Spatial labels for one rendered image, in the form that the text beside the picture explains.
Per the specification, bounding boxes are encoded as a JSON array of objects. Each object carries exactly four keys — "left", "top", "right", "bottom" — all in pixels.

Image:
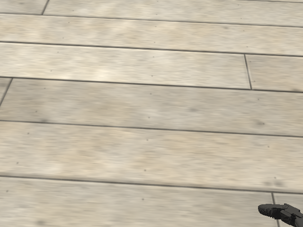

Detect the robot right hand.
[{"left": 258, "top": 203, "right": 303, "bottom": 227}]

